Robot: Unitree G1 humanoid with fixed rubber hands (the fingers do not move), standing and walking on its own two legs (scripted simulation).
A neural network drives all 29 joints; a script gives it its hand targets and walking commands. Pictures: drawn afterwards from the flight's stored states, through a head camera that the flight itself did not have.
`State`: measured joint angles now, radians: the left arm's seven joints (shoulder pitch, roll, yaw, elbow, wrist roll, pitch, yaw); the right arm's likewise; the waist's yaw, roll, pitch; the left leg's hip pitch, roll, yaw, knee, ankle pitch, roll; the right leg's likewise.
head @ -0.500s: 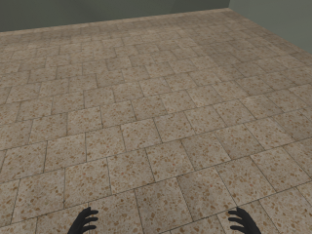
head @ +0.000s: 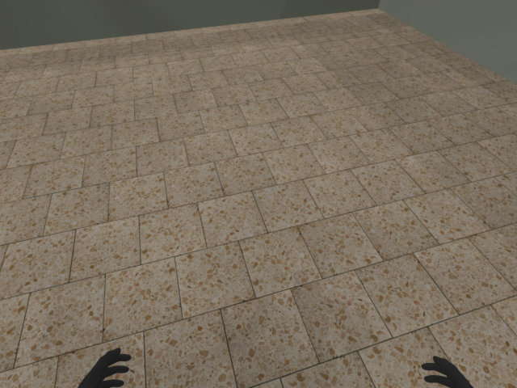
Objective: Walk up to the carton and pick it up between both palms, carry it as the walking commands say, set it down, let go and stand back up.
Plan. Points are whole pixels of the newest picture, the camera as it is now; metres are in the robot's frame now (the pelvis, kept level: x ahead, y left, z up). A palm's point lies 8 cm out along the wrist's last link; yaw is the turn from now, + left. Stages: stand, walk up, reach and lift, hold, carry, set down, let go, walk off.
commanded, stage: stand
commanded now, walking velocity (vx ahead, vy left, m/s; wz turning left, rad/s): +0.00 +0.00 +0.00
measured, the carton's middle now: out of the picture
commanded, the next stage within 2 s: walk up in 0.62 s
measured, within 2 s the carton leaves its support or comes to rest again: neither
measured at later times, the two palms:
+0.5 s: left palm out of the picture +0.12 +0.28 -0.09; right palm out of the picture +0.12 -0.30 -0.09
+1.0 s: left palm out of the picture +0.07 +0.30 -0.10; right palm out of the picture +0.08 -0.25 -0.10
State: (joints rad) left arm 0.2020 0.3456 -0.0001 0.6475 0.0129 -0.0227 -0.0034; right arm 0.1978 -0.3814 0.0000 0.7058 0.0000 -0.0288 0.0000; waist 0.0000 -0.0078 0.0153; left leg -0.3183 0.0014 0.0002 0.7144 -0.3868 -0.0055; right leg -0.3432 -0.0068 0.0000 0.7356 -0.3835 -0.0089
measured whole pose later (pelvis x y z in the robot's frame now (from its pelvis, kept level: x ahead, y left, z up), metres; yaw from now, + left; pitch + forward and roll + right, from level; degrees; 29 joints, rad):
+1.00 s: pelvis -0.02 +0.02 +0.00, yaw +4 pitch -1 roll +0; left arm 0.20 0.31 0.00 0.80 0.01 0.05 0.02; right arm 0.22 -0.32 0.00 0.85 0.00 0.07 0.00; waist 0.00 -0.01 0.03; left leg -0.36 -0.01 0.01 0.79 -0.47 -0.03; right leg -0.33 -0.06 -0.04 0.68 -0.33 0.02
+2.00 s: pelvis -0.12 -0.03 +0.02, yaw +30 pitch -2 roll +0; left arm 0.20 0.22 0.00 0.80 0.01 0.06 0.03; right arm 0.26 -0.28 -0.04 0.83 0.00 0.10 0.02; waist 0.00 0.03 0.04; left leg -0.41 0.02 0.02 1.07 -0.38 -0.08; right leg -0.27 -0.08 -0.20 0.49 -0.19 -0.02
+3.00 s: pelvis -0.06 -0.01 +0.03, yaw +55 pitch -1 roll +4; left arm 0.36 0.25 0.00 0.88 0.01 0.00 0.02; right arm 0.22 -0.30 -0.04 0.82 0.00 0.05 0.07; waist 0.00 0.01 0.05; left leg -0.55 0.00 -0.08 1.19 -0.16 -0.04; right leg -0.11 -0.09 -0.18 0.45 -0.32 -0.02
